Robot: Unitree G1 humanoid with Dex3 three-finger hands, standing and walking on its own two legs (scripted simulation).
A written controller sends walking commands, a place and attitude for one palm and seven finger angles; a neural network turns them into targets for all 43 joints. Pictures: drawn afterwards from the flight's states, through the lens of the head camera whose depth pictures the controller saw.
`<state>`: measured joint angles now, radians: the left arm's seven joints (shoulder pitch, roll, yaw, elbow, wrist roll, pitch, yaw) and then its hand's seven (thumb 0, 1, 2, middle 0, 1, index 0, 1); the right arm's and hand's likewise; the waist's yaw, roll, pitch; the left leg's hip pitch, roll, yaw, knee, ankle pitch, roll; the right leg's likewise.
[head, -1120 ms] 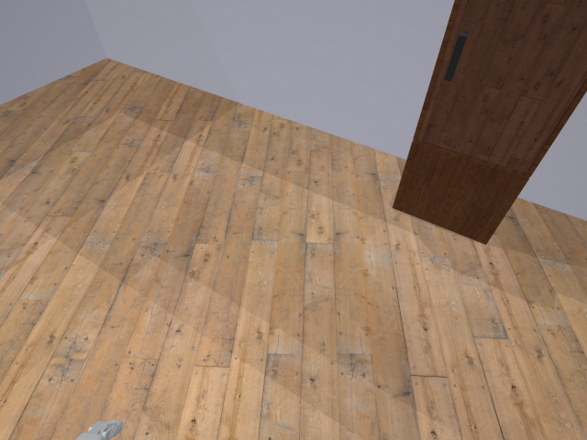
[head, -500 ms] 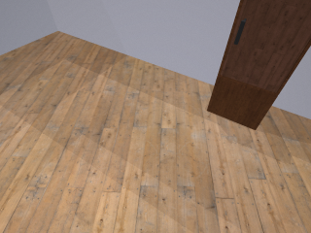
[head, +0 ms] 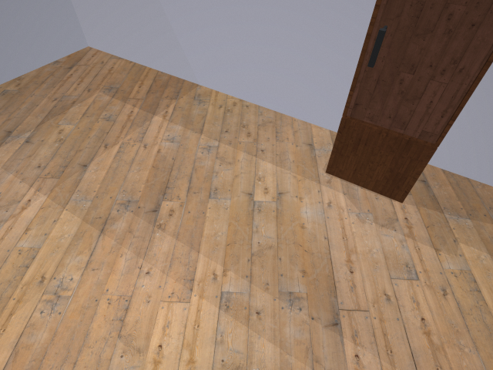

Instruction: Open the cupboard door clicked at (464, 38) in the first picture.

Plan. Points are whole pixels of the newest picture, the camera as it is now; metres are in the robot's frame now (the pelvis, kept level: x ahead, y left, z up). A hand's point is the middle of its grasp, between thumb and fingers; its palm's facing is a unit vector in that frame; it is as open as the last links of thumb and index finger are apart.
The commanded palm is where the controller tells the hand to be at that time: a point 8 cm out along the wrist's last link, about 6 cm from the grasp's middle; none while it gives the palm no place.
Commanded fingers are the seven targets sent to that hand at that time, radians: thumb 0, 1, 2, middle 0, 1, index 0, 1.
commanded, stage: look at it before walking up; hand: left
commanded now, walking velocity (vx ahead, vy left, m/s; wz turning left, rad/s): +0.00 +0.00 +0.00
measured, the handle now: (378, 46) +1.23 -0.43 -0.01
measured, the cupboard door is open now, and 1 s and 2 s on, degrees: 0 0 0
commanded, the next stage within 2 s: walk to a spot facing it in 0.42 s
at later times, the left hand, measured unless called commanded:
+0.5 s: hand out of the picture +0.08 +0.25 -0.15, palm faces -0.02 -0.94 -0.35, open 7.4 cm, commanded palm none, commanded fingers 0.00 0.90 0.90 -0.20 -0.30 -0.20 -0.30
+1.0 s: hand out of the picture +0.12 +0.14 -0.18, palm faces -0.12 -0.96 -0.23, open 7.4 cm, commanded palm none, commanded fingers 0.00 0.90 0.90 -0.20 -0.30 -0.20 -0.30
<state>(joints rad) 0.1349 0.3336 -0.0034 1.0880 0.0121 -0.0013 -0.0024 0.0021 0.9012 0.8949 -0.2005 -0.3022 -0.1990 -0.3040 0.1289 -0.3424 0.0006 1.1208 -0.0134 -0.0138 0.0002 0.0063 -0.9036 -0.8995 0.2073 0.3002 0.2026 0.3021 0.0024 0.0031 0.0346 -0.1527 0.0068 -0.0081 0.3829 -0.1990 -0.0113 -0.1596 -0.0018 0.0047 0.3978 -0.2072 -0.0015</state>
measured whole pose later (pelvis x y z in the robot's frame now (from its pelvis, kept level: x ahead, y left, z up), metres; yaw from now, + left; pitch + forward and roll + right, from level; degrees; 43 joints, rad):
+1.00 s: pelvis +0.09 -0.05 -0.02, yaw -12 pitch +0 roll +0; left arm 0.35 0.18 0.04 1.01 0.02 -0.04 -0.01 0.00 0.90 0.90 -0.20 -0.30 -0.20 -0.30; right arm 0.27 -0.24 -0.04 1.09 -0.02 0.01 0.00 0.01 -0.91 -0.90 0.21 0.30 0.20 0.30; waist 0.04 0.03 0.05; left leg -0.39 0.10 0.07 1.11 -0.43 -0.03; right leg -0.24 0.04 -0.07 0.60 -0.36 -0.08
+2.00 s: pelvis +0.46 -0.12 -0.03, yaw -43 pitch +0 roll -1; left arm 0.10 0.17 0.06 0.91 0.02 0.00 -0.01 0.00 0.91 0.90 -0.20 -0.30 -0.19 -0.30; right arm 0.35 -0.16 -0.04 1.05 -0.01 0.01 -0.02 0.01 -0.91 -0.90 0.21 0.30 0.20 0.30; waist -0.03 0.03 0.13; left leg -0.28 0.14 0.25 1.11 -0.56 -0.05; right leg -0.40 0.01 -0.13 0.70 -0.30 -0.09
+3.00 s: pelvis +0.50 -0.13 -0.01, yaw -30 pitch +0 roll +0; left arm 0.31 0.15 0.03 1.04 0.03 -0.01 0.02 0.00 0.91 0.90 -0.20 -0.30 -0.20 -0.30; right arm 0.22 -0.20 -0.06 1.04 -0.03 0.03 0.01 0.01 -0.91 -0.90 0.20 0.30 0.20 0.30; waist 0.03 0.00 0.00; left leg -0.28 0.06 0.08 0.68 -0.41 -0.02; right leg -0.19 -0.06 -0.15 0.49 -0.29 0.00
